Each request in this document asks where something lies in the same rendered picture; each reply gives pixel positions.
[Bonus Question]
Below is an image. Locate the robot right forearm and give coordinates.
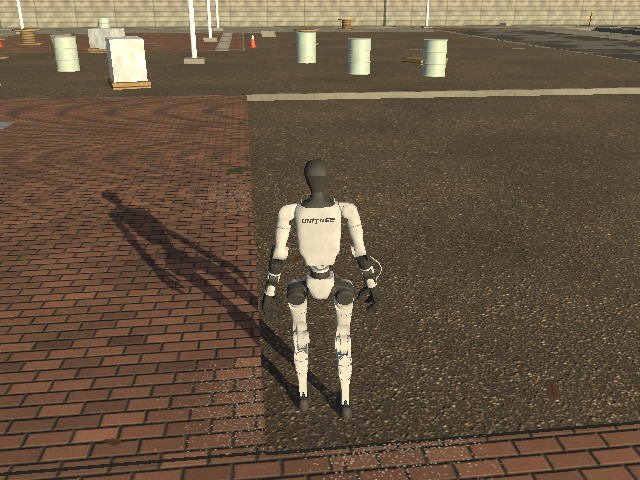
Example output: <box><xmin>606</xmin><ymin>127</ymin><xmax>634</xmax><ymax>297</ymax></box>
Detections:
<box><xmin>356</xmin><ymin>241</ymin><xmax>377</xmax><ymax>288</ymax></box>

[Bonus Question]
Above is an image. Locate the right robot hand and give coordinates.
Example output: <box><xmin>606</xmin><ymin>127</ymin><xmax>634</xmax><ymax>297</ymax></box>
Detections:
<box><xmin>357</xmin><ymin>285</ymin><xmax>381</xmax><ymax>312</ymax></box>

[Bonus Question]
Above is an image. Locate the right robot upper arm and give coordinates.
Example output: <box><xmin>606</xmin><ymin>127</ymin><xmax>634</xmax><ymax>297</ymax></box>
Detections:
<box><xmin>339</xmin><ymin>202</ymin><xmax>367</xmax><ymax>257</ymax></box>

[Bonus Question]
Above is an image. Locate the left robot upper arm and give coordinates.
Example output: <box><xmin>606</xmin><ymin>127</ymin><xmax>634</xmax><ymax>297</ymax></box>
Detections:
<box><xmin>273</xmin><ymin>203</ymin><xmax>297</xmax><ymax>260</ymax></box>

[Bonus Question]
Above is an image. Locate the robot left thigh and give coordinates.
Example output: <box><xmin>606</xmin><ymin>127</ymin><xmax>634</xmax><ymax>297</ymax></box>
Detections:
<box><xmin>287</xmin><ymin>279</ymin><xmax>310</xmax><ymax>349</ymax></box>

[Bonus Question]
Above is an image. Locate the robot left forearm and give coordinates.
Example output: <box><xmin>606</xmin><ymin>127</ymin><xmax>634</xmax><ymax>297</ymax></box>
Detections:
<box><xmin>264</xmin><ymin>245</ymin><xmax>283</xmax><ymax>296</ymax></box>

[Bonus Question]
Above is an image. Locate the left robot hand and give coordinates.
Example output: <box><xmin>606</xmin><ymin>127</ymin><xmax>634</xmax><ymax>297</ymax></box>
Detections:
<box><xmin>262</xmin><ymin>293</ymin><xmax>285</xmax><ymax>323</ymax></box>

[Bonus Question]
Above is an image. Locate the robot left shin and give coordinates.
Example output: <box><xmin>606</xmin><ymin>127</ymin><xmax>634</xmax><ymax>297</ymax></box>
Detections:
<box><xmin>293</xmin><ymin>331</ymin><xmax>308</xmax><ymax>398</ymax></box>

